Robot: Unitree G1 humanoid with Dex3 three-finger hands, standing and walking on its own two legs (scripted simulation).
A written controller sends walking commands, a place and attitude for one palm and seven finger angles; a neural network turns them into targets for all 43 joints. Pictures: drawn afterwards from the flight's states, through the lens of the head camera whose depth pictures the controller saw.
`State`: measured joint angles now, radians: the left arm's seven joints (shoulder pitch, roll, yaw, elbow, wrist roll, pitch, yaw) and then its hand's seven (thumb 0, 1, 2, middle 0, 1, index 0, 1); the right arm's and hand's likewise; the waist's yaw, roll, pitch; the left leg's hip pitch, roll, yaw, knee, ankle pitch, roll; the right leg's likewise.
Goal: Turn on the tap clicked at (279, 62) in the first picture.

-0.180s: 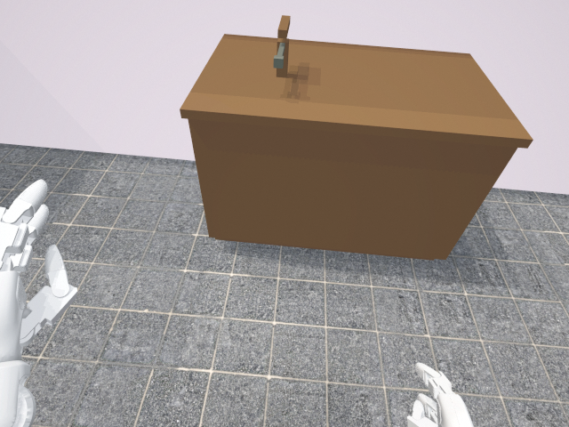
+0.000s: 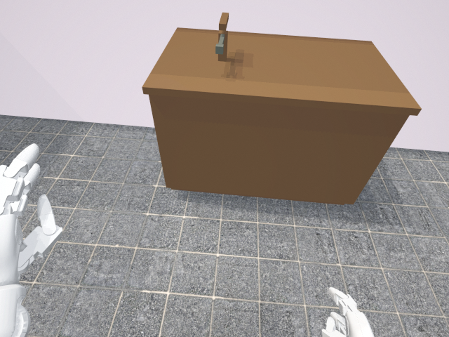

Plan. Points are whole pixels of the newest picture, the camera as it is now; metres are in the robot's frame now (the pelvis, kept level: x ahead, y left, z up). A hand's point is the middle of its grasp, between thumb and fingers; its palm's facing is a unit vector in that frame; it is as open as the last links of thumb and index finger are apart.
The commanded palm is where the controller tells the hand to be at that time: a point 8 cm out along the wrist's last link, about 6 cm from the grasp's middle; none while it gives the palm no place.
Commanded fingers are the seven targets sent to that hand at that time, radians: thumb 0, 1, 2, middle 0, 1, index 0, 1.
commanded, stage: stand and wait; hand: left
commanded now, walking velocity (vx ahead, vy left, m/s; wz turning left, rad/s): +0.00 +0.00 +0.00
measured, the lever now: (219, 49) +1.07 +0.09 +0.05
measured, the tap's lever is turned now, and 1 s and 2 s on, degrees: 0 0 0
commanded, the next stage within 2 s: look at it before walking up in 0.08 s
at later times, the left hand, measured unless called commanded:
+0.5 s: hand (57, 232) +0.21 +0.24 +0.16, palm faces +0.43 -0.83 -0.36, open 7.4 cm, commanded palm +0.15 +0.28 +0.18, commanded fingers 0.00 0.90 0.90 -0.20 -0.30 -0.20 -0.30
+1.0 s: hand (51, 202) +0.25 +0.27 +0.16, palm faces +0.56 -0.71 -0.42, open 7.4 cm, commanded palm +0.19 +0.30 +0.18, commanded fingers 0.00 0.90 0.90 -0.20 -0.30 -0.20 -0.30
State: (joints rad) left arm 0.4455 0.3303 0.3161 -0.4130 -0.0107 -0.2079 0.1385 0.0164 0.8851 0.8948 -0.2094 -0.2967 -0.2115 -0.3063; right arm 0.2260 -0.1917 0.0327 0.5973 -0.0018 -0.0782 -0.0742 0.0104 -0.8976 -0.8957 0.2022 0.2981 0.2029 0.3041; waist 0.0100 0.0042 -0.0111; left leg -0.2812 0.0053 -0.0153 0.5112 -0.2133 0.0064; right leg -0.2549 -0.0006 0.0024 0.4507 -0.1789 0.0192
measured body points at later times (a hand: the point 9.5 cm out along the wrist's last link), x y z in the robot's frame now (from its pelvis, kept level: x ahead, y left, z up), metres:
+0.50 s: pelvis +0.00 +0.00 -0.01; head -0.01 +0.00 +0.44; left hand +0.18 +0.28 +0.18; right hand +0.16 -0.24 -0.09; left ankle +0.04 +0.11 -0.73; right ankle +0.04 -0.13 -0.74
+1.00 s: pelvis +0.10 -0.01 -0.01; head +0.10 -0.01 +0.44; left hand +0.22 +0.31 +0.18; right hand +0.28 -0.21 -0.11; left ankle +0.06 +0.10 -0.67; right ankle +0.11 -0.12 -0.74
